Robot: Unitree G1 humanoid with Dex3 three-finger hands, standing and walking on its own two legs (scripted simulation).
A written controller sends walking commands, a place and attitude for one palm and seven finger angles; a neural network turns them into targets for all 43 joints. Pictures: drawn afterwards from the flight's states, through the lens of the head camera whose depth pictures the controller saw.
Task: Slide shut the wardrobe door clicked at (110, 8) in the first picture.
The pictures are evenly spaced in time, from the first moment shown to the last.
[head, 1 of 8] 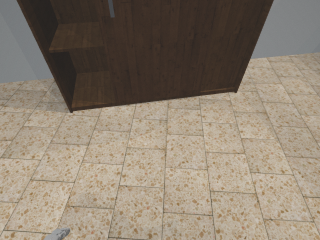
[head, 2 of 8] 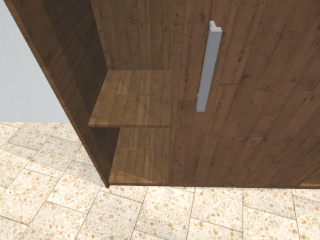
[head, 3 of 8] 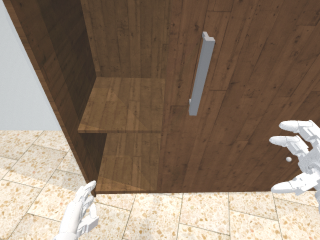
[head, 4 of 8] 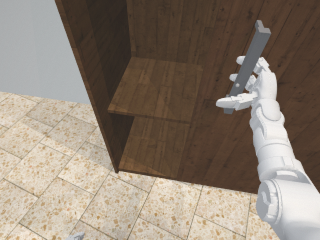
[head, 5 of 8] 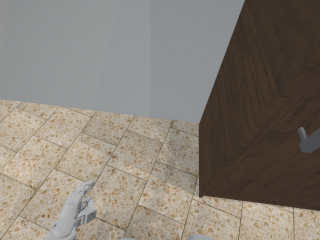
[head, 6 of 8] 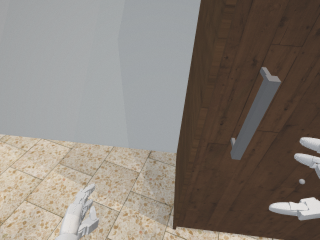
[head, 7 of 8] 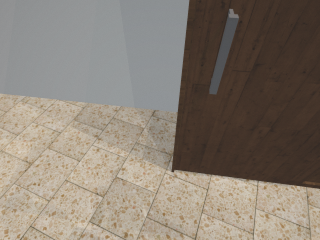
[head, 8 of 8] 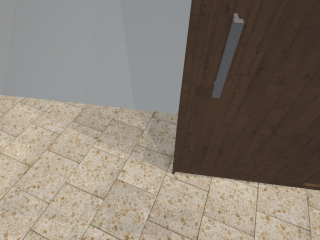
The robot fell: no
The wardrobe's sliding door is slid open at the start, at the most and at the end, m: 0.38 0.38 0.00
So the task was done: yes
